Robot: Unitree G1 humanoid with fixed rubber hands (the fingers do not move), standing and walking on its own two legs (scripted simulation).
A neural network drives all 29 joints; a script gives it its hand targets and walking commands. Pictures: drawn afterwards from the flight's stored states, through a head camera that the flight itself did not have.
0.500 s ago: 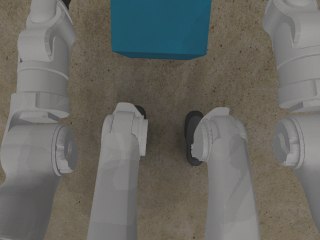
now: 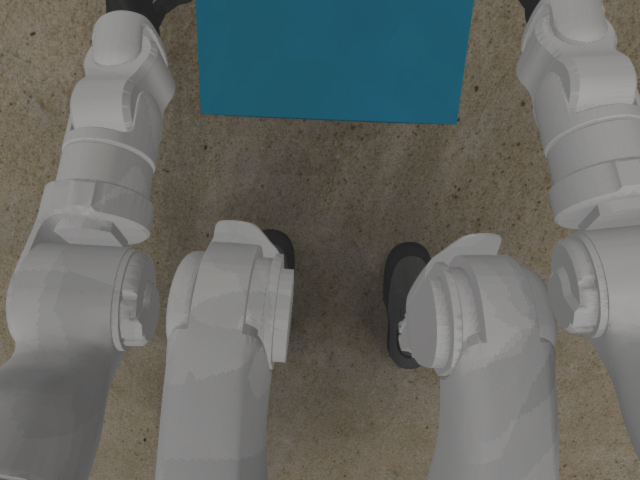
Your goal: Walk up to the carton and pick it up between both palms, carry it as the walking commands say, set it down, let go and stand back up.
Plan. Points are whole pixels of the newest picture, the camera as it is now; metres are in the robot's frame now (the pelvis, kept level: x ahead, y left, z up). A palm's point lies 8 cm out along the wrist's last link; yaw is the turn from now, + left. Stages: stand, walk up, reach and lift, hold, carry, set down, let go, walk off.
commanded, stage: reach and lift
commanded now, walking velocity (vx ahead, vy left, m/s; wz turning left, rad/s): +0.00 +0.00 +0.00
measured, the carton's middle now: (331, 10) +0.53 +0.04 -0.24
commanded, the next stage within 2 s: none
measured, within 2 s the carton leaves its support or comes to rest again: leaves its support in 1.68 s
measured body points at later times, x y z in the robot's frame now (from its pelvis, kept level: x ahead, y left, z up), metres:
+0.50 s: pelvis +0.00 +0.00 -0.02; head +0.37 +0.01 +0.22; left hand +0.52 +0.22 -0.21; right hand +0.55 -0.15 -0.21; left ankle +0.12 +0.11 -0.33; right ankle +0.11 -0.11 -0.33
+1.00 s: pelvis +0.00 +0.00 -0.01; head +0.37 +0.01 +0.23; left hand +0.53 +0.19 -0.20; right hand +0.56 -0.11 -0.20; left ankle +0.12 +0.11 -0.33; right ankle +0.11 -0.11 -0.33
